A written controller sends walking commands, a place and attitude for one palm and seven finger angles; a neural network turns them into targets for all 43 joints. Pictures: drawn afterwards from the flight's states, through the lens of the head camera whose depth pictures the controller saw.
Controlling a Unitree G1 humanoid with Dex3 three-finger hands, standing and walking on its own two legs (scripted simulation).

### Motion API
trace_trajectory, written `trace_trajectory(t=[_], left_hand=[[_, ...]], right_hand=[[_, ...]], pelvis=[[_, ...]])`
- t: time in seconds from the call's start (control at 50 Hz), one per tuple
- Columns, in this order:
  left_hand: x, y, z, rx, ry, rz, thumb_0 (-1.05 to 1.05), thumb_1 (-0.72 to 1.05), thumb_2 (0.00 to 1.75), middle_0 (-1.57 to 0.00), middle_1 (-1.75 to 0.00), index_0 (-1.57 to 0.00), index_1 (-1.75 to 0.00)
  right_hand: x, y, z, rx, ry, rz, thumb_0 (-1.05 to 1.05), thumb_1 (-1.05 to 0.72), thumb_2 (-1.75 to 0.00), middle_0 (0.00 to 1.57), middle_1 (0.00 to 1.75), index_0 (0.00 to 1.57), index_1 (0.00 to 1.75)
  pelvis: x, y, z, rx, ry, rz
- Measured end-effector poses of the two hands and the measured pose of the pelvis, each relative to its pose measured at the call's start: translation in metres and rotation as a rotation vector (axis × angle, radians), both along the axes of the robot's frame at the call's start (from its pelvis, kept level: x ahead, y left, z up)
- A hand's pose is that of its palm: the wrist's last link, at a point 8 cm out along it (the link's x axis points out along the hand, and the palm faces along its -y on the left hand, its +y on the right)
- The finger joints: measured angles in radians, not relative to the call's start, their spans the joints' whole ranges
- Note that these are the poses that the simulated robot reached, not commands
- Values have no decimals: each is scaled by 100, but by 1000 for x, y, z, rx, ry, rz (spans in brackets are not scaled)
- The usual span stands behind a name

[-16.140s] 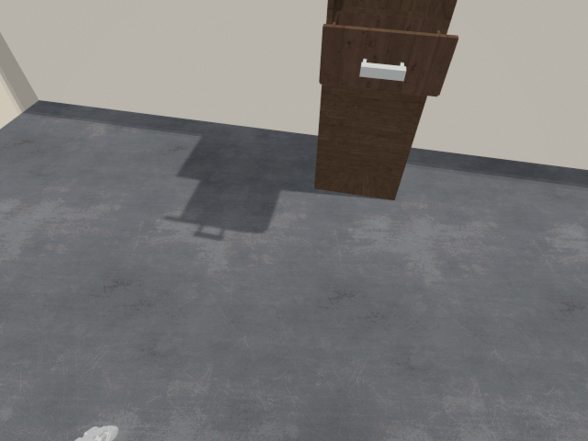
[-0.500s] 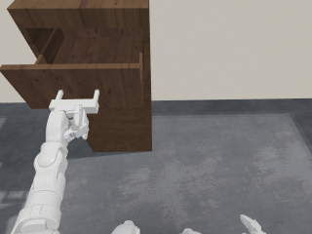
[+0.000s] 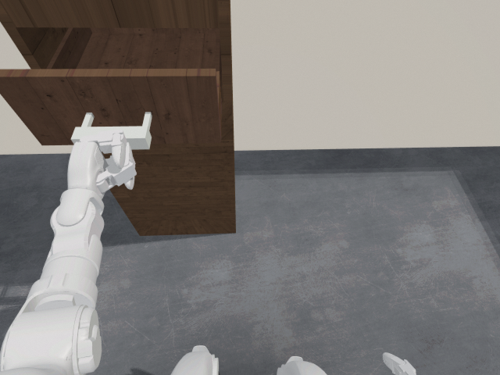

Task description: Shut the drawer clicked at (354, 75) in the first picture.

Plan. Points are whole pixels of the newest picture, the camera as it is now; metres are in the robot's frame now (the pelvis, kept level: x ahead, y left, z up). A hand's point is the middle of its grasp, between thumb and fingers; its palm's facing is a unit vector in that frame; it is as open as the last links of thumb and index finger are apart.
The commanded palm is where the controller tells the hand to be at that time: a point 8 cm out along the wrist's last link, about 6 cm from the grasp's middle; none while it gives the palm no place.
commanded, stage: push the drawer shut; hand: left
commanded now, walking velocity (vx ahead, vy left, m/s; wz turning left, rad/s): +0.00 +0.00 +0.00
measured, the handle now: (115, 128) +0.50 +0.24 +0.08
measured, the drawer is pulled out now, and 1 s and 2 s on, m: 0.14 0.02 0.00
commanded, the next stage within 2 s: pull the fist back off the drawer in 1.38 s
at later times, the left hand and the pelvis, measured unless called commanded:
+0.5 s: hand (137, 136) +0.48 +0.20 +0.08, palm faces +0.07 -1.00 -0.04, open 3.2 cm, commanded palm +0.48 +0.24 +0.08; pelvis +0.00 +0.00 -0.01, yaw -1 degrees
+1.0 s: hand (141, 111) +0.54 +0.21 +0.08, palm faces +0.07 -1.00 -0.04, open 3.3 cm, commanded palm +0.54 +0.24 +0.08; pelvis +0.00 +0.01 -0.02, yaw -2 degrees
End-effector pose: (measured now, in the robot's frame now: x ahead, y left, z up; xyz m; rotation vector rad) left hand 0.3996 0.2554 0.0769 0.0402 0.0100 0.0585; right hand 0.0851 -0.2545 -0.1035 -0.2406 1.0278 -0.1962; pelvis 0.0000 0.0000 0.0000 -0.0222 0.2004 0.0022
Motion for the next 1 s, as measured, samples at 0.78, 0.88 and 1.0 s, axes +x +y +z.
trace_trajectory(t=[0.78,0.88,1.0], left_hand=[[93,0,4,-2,25,12,5,80,96,-139,-160,-140,-160],[105,1,5,-2,28,11,5,80,96,-139,-160,-140,-160],[119,3,6,-3,34,15,6,78,95,-139,-160,-140,-160]], right_hand=[[-86,-2,-10,-32,263,-109,0,-91,-90,21,30,20,30],[-95,0,-9,-38,294,-118,0,-91,-90,21,30,20,30],[-106,3,-7,-44,337,-132,0,-91,-90,21,30,20,30]], pelvis=[[2,7,-15,-24,127,-19],[3,8,-17,-29,142,-21],[4,10,-18,-35,163,-21]])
